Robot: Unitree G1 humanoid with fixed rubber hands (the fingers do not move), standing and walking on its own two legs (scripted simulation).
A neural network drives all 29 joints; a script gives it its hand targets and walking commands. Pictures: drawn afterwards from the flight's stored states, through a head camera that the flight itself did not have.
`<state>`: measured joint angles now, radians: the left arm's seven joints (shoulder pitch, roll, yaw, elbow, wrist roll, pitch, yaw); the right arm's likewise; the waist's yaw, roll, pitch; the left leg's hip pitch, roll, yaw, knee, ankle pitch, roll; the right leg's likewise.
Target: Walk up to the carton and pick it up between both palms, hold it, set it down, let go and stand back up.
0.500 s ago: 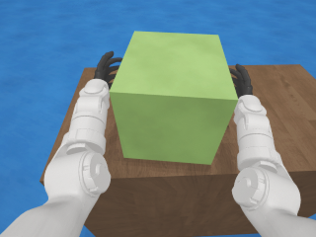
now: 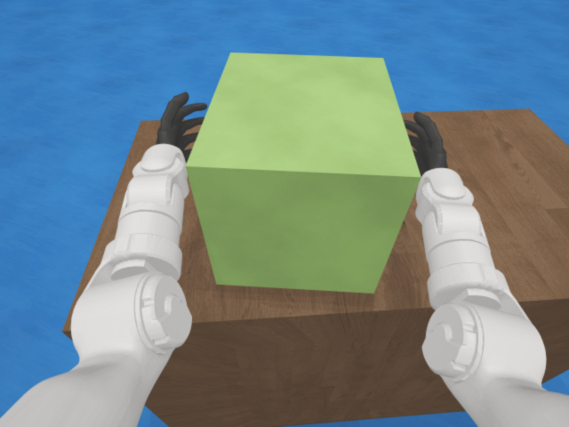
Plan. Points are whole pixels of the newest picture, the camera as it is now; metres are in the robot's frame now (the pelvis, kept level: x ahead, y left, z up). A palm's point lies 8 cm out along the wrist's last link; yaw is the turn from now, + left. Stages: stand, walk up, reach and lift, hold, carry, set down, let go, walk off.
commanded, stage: set down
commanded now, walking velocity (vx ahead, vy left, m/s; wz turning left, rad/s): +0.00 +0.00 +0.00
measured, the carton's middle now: (300, 170) +0.50 -0.05 +0.11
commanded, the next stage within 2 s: none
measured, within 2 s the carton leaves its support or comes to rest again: neither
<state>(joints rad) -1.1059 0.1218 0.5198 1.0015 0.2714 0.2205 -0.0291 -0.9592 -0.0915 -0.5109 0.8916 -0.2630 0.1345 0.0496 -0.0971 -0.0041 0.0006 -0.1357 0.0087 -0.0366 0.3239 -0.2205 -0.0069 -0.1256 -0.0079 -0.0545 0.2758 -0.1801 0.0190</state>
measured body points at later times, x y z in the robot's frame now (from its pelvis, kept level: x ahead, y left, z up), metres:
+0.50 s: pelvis -0.01 -0.01 -0.01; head +0.06 +0.01 +0.44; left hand +0.49 +0.18 +0.14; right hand +0.45 -0.23 +0.11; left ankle -0.03 +0.12 -0.75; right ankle -0.03 -0.12 -0.75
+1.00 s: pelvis -0.07 -0.01 -0.01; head -0.04 +0.01 +0.44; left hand +0.41 +0.21 +0.14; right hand +0.38 -0.23 +0.15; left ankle -0.03 +0.12 -0.75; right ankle -0.03 -0.12 -0.75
